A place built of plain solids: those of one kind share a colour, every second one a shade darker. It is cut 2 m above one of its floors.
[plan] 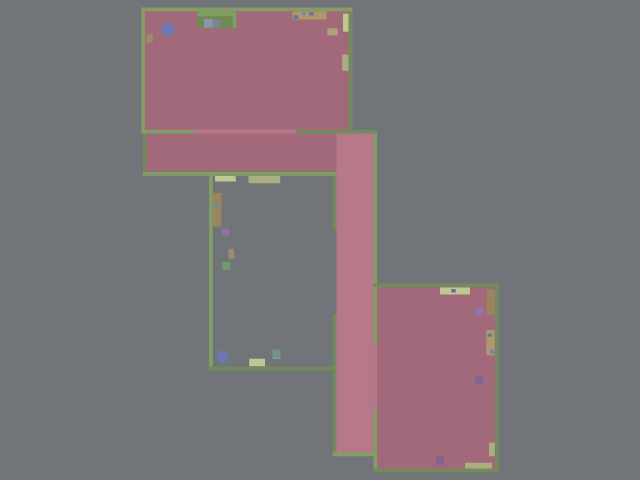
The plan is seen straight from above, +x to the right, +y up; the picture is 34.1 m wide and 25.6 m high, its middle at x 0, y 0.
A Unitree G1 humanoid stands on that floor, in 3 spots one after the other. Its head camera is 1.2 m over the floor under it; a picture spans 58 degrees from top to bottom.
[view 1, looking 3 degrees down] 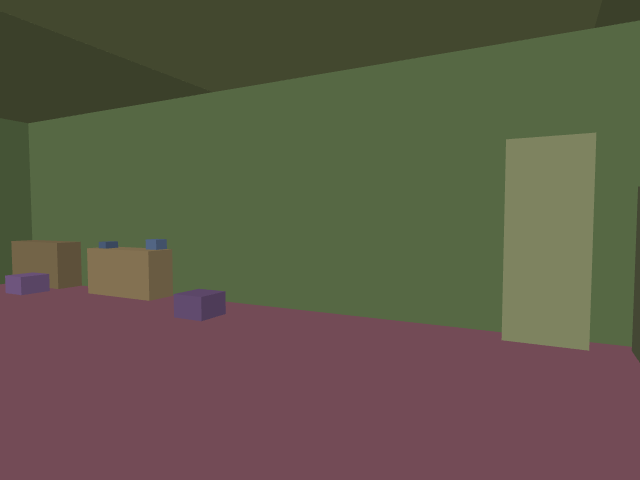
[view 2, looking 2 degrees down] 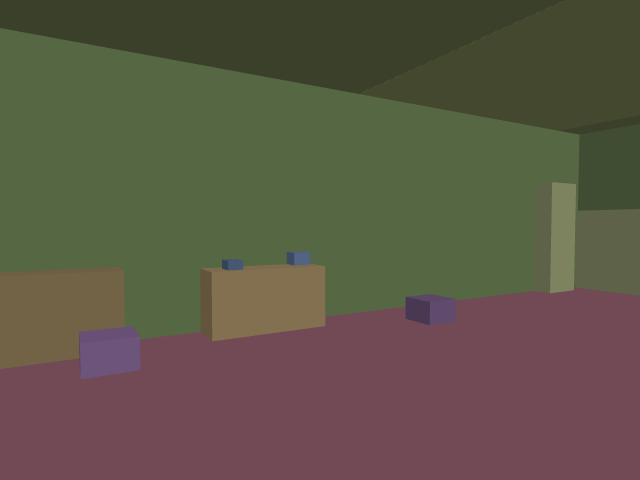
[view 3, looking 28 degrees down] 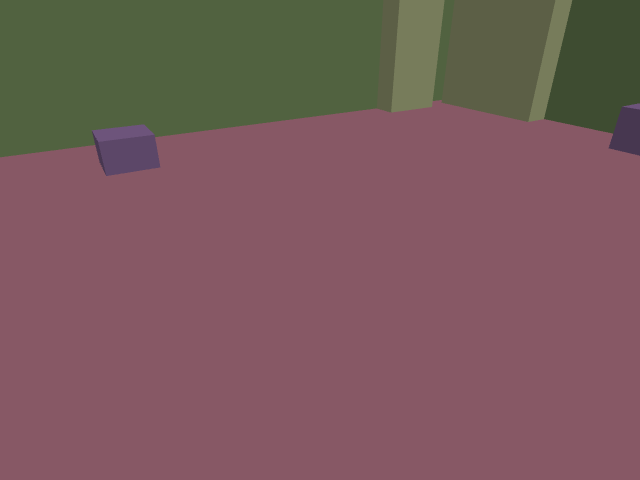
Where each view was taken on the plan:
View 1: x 4.49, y -11.12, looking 27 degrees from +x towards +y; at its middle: wall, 5.45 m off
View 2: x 4.49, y -3.55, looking -30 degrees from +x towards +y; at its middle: wall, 5.60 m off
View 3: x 4.49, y -7.00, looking -31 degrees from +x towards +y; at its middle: floor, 2.56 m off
